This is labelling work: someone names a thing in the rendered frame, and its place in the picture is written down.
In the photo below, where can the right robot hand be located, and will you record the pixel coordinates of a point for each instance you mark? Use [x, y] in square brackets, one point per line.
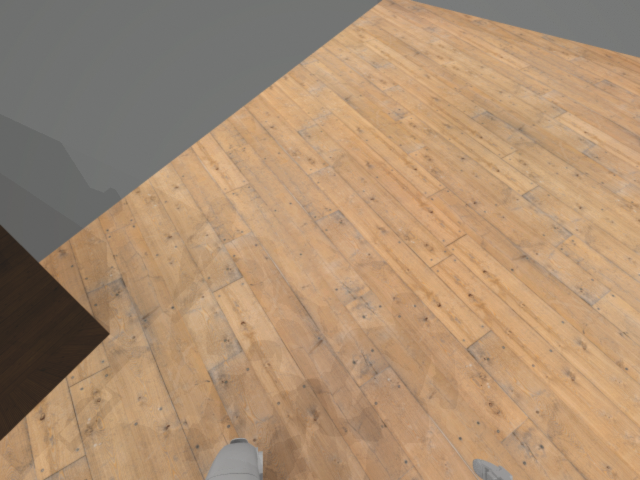
[489, 471]

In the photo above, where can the cabinet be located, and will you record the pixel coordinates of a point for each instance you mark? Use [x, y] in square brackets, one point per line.
[44, 333]

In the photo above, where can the robot left thigh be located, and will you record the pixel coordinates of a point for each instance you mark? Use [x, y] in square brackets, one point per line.
[237, 461]

